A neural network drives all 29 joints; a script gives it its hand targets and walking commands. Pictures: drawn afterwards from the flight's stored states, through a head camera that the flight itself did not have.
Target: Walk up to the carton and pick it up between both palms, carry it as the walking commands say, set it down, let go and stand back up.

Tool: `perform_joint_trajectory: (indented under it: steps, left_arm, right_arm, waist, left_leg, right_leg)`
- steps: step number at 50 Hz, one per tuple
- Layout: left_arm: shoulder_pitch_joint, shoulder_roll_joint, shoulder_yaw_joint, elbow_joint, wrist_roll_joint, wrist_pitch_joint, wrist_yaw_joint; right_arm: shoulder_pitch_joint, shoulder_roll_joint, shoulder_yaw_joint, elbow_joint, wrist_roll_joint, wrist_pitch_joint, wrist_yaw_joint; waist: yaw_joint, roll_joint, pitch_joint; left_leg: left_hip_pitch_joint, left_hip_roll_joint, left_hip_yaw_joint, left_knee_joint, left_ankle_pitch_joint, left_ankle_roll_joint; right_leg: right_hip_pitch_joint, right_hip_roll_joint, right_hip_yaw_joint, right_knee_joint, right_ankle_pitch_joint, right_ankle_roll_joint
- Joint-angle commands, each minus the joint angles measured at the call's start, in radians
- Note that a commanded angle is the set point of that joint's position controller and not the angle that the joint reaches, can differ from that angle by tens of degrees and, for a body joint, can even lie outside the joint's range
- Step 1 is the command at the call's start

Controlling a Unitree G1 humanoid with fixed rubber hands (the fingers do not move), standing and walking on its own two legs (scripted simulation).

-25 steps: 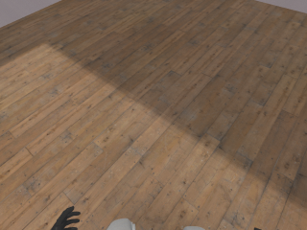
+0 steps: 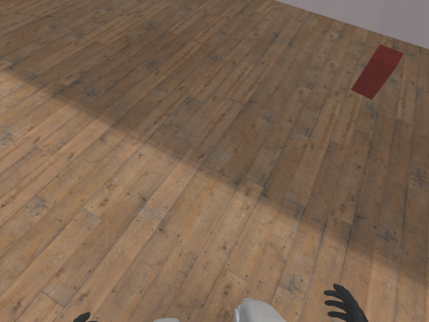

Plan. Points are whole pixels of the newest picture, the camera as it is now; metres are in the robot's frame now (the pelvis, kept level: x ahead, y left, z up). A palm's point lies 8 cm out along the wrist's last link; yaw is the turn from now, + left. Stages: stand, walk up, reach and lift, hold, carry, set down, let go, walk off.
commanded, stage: walk up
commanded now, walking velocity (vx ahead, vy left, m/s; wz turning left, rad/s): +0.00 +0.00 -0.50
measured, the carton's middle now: (376, 72) +1.83 -1.17 -0.63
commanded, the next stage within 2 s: none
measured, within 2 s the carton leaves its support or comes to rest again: neither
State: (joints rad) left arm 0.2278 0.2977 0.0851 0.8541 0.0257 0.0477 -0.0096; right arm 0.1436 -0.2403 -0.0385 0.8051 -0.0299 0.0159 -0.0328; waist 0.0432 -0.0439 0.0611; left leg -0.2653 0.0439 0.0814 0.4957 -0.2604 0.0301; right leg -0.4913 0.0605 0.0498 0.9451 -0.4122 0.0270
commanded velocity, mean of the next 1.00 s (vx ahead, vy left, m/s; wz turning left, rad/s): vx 0.51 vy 0.01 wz -0.43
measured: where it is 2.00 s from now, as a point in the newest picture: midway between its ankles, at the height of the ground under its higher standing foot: (287, 198)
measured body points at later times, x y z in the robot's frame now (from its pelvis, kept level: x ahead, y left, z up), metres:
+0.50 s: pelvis +0.08 -0.11 -0.01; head +0.11 -0.13 +0.44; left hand +0.31 +0.09 -0.12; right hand -0.06 -0.35 -0.16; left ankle +0.01 +0.08 -0.68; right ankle +0.06 -0.21 -0.74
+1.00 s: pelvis +0.37 -0.16 -0.02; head +0.41 -0.17 +0.43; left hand +0.41 +0.10 -0.16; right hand +0.43 -0.45 -0.14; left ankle +0.50 -0.11 -0.74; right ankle +0.13 -0.21 -0.66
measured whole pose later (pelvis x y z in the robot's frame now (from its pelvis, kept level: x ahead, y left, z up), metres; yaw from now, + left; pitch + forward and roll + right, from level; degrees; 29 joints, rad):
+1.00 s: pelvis +0.37 -0.16 -0.02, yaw -28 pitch +2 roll +1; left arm 0.46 0.23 0.04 1.02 0.01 -0.08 0.02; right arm 0.03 -0.22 -0.05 0.86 -0.04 -0.06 0.03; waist 0.10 -0.03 0.06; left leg -0.46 0.04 0.18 0.57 -0.14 0.05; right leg -0.20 -0.04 0.09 1.08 -0.44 -0.03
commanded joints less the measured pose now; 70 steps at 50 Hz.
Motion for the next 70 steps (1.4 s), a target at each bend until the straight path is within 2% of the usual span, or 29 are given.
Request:
perform_joint_trajectory:
  steps: [1, 3, 4, 5, 8, 16, 18, 20, 21, 22, 23, 24, 25, 28, 31, 37, 41, 43, 45, 46, 47, 48, 49, 51, 53, 56, 65, 68, 70]
  left_arm:
    - [0.007, 0.066, 0.017, -0.046, 0.005, 0.005, -0.02]
    - [-0.022, 0.053, 0.006, -0.061, 0.002, 0.009, -0.025]
    - [-0.083, 0.078, 0.001, -0.086, 0.022, 0.015, -0.062]
    - [-0.171, 0.082, 0.006, -0.122, 0.029, 0.023, -0.084]
    - [-0.15, 0.041, -0.008, -0.101, 0.03, -0.003, -0.092]
    - [-0.251, 0.021, -0.028, -0.118, 0.005, -0.038, -0.093]
    - [-0.214, 0.028, -0.027, -0.104, 0.008, -0.046, -0.087]
    - [-0.081, 0.057, -0.009, -0.053, 0.012, -0.058, -0.069]
    - [0.066, 0.103, 0.012, 0.003, 0.015, -0.07, -0.054]
    - [0.235, 0.19, 0.039, 0.044, 0.032, -0.081, -0.037]
    - [0.314, 0.302, 0.059, 0.051, 0.021, -0.08, -0.015]
    - [0.286, 0.27, 0.04, 0.042, 0.013, -0.082, -0.007]
    - [0.202, 0.202, 0.023, 0.02, 0.012, -0.093, -0.007]
    - [0.081, 0.088, 0.006, 0.007, 0.001, -0.125, -0.001]
    - [0.157, 0.078, 0.001, 0.034, -0.007, -0.141, 0.005]
    - [0.282, 0.072, -0.022, 0.098, -0.016, -0.147, 0.02]
    - [0.33, 0.092, -0.019, 0.14, -0.013, -0.14, 0.028]
    - [0.31, 0.102, -0.014, 0.153, -0.01, -0.139, 0.034]
    - [0.305, 0.113, -0.013, 0.16, -0.018, -0.137, 0.032]
    - [0.302, 0.077, -0.025, 0.149, -0.018, -0.144, 0.03]
    - [0.356, -0.023, -0.044, 0.124, -0.026, -0.145, 0.031]
    - [0.349, -0.002, -0.029, 0.108, -0.018, -0.149, 0.033]
    - [0.288, 0.023, -0.021, 0.098, -0.013, -0.147, 0.027]
    - [0.232, -0.009, -0.016, 0.098, -0.004, -0.129, 0.014]
    - [0.217, -0.035, -0.011, 0.088, 0.004, -0.099, -0.005]
    - [0.139, -0.052, -0.013, 0.049, 0.007, -0.072, -0.031]
    - [-0.196, -0.051, -0.022, -0.052, -0.007, -0.069, -0.071]
    - [-0.233, -0.039, -0.021, -0.049, 0.001, -0.078, -0.069]
    - [-0.183, -0.026, -0.018, -0.019, 0.006, -0.089, -0.059]
  right_arm:
    - [-0.005, -0.125, -0.029, -0.045, 0.0, -0.022, -0.002]
    - [0.064, -0.132, -0.033, -0.026, -0.003, -0.023, 0.005]
    - [0.202, -0.182, -0.058, 0.018, -0.007, -0.03, 0.006]
    - [0.211, -0.203, -0.062, 0.024, 0.006, -0.032, 0.0]
    - [0.251, -0.186, -0.06, 0.04, -0.002, -0.065, 0.009]
    - [0.296, -0.184, -0.064, 0.091, -0.013, -0.074, 0.036]
    - [0.295, -0.198, -0.065, 0.099, -0.012, -0.066, 0.039]
    - [0.263, -0.198, -0.059, 0.102, -0.006, -0.058, 0.048]
    - [0.276, -0.164, -0.047, 0.1, -0.006, -0.055, 0.055]
    - [0.235, -0.108, -0.035, 0.057, -0.01, -0.058, 0.062]
    - [0.143, -0.065, -0.024, -0.031, -0.024, -0.071, 0.073]
    - [0.098, -0.109, -0.03, -0.039, -0.027, -0.078, 0.074]
    - [0.118, -0.115, -0.036, -0.016, -0.023, -0.087, 0.073]
    - [0.199, -0.112, -0.051, 0.059, -0.021, -0.066, 0.075]
    - [0.125, -0.086, -0.053, 0.046, -0.019, -0.047, 0.089]
    - [-0.142, -0.028, -0.022, -0.028, 0.004, -0.033, 0.101]
    - [-0.258, -0.026, -0.017, -0.059, 0.014, -0.038, 0.097]
    - [-0.184, -0.043, -0.03, -0.04, 0.016, -0.045, 0.088]
    - [0.055, -0.101, -0.052, 0.035, 0.017, -0.062, 0.069]
    - [0.203, -0.164, -0.072, 0.083, 0.002, -0.074, 0.056]
    - [0.289, -0.252, -0.09, 0.096, -0.021, -0.078, 0.046]
    - [0.337, -0.263, -0.094, 0.115, -0.016, -0.076, 0.048]
    - [0.254, -0.213, -0.079, 0.112, -0.01, -0.081, 0.049]
    - [0.149, -0.114, -0.047, 0.094, 0.0, -0.101, 0.045]
    - [0.147, -0.075, -0.03, 0.118, -0.002, -0.117, 0.04]
    - [0.184, -0.067, -0.023, 0.132, 0.0, -0.124, 0.041]
    - [0.329, -0.12, -0.035, 0.158, -0.001, -0.11, 0.037]
    - [0.36, -0.139, -0.043, 0.173, -0.001, -0.097, 0.033]
    - [0.363, -0.155, -0.048, 0.187, 0.007, -0.086, 0.028]
  waist:
    - [-0.015, 0.205, -0.077]
    - [-0.041, 0.234, -0.076]
    - [-0.102, 0.228, -0.118]
    - [-0.113, 0.23, -0.035]
    - [-0.105, 0.203, 0.0]
    - [-0.134, 0.227, 0.06]
    - [-0.119, 0.243, 0.049]
    - [-0.043, 0.197, -0.024]
    - [0.022, 0.062, -0.125]
    - [0.114, -0.163, -0.185]
    - [0.159, -0.344, -0.187]
    - [0.113, -0.173, -0.146]
    - [0.06, -0.114, -0.077]
    - [-0.044, -0.074, -0.027]
    - [-0.04, -0.081, -0.01]
    - [0.024, -0.097, 0.062]
    - [0.053, -0.125, 0.093]
    - [0.012, -0.129, 0.061]
    - [-0.082, -0.061, -0.095]
    - [-0.138, 0.004, -0.203]
    - [-0.158, 0.257, -0.323]
    - [-0.147, 0.306, -0.433]
    - [-0.113, 0.216, -0.342]
    - [-0.07, 0.042, -0.129]
    - [-0.041, 0.091, -0.064]
    - [-0.033, 0.168, -0.03]
    - [-0.113, 0.176, 0.071]
    - [-0.123, 0.197, 0.071]
    - [-0.09, 0.18, 0.029]
  left_leg:
    - [0.102, 0.256, -0.125, -0.185, 0.352, 0.074]
    - [0.145, 0.241, -0.093, -0.195, 0.291, 0.072]
    - [0.252, 0.281, -0.193, -0.314, -0.329, 0.045]
    - [0.262, 0.344, -0.26, -0.367, -0.426, 0.032]
    - [0.256, 0.324, -0.185, -0.385, -0.339, 0.018]
    - [0.124, 0.315, 0.005, -0.378, -0.242, 0.03]
    - [0.096, 0.326, 0.026, -0.346, -0.234, 0.034]
    - [0.01, 0.292, 0.1, -0.189, -0.131, 0.021]
    - [-0.075, 0.21, 0.156, 0.077, -0.011, 0.003]
    - [-0.303, 0.118, 0.166, 0.425, -0.203, -0.023]
    - [-0.604, 0.006, 0.036, 0.661, -0.334, -0.038]
    - [-0.651, 0.073, -0.073, 0.734, -0.236, -0.02]
    - [-0.628, 0.098, -0.084, 0.728, -0.124, -0.024]
    - [-0.455, 0.129, -0.067, 0.616, 0.047, -0.082]
    - [-0.445, 0.099, -0.041, 0.552, 0.091, -0.108]
    - [-0.407, 0.061, -0.005, 0.271, 0.244, -0.106]
    - [-0.334, 0.029, 0.036, 0.112, 0.206, -0.092]
    - [-0.187, 0.0, 0.05, 0.03, 0.175, -0.072]
    - [0.152, -0.037, 0.103, -0.036, 0.117, -0.049]
    - [0.403, 0.063, 0.017, 0.001, 0.104, -0.024]
    - [0.635, 0.353, -0.373, -0.108, -0.022, 0.063]
    - [0.596, 0.445, -0.58, -0.226, -0.045, 0.123]
    - [0.482, 0.408, -0.516, -0.249, -0.104, 0.118]
    - [0.215, 0.375, -0.367, -0.271, 0.048, 0.086]
    - [0.089, 0.325, -0.245, -0.282, 0.184, 0.06]
    - [0.033, 0.277, -0.133, -0.316, 0.157, 0.051]
    - [0.106, 0.265, -0.019, -0.372, 0.105, 0.044]
    - [0.179, 0.285, -0.01, -0.318, 0.197, 0.046]
    - [0.184, 0.281, 0.032, -0.195, 0.36, 0.037]
  right_leg:
    - [-0.068, -0.06, -0.039, 0.205, 0.037, 0.01]
    - [-0.089, -0.074, -0.058, 0.154, 0.07, 0.012]
    - [-0.186, -0.094, -0.041, 0.157, 0.115, -0.009]
    - [-0.295, -0.122, -0.017, 0.199, 0.173, 0.007]
    - [-0.249, -0.141, -0.015, 0.094, 0.226, 0.004]
    - [-0.013, -0.12, -0.125, -0.274, 0.086, -0.009]
    - [0.062, -0.108, -0.157, -0.349, 0.043, -0.026]
    - [0.288, -0.084, -0.202, -0.435, 0.093, -0.041]
    - [0.509, -0.073, -0.15, -0.462, 0.063, -0.055]
    - [0.668, -0.283, 0.177, -0.575, -0.131, -0.097]
    - [0.74, -0.463, 0.613, -0.76, -0.369, -0.184]
    - [0.705, -0.484, 0.604, -0.748, -0.281, -0.216]
    - [0.633, -0.423, 0.502, -0.722, -0.11, -0.207]
    - [0.479, -0.297, 0.25, -0.707, 0.345, -0.172]
    - [0.46, -0.294, 0.193, -0.716, 0.527, -0.178]
    - [0.427, -0.288, 0.143, -0.758, 0.509, -0.159]
    - [0.464, -0.297, 0.127, -0.756, 0.611, -0.142]
    - [0.469, -0.287, 0.105, -0.669, 0.818, -0.112]
    - [0.408, -0.227, 0.053, -0.376, 0.937, -0.092]
    - [0.227, -0.179, 0.048, -0.161, 0.719, -0.078]
    - [-0.083, -0.045, -0.022, 0.131, 0.164, -0.045]
    - [-0.088, -0.058, 0.042, 0.366, -0.084, -0.075]
    - [-0.114, -0.115, 0.061, 0.425, -0.023, -0.087]
    - [-0.1, -0.18, 0.05, 0.366, 0.096, -0.068]
    - [-0.044, -0.2, 0.025, 0.289, 0.122, -0.042]
    - [-0.034, -0.201, -0.023, 0.158, 0.201, -0.02]
    - [-0.003, -0.158, -0.132, -0.292, 0.323, 0.0]
    - [0.017, -0.135, -0.149, -0.363, 0.231, -0.013]
    - [0.141, -0.096, -0.184, -0.441, 0.198, -0.026]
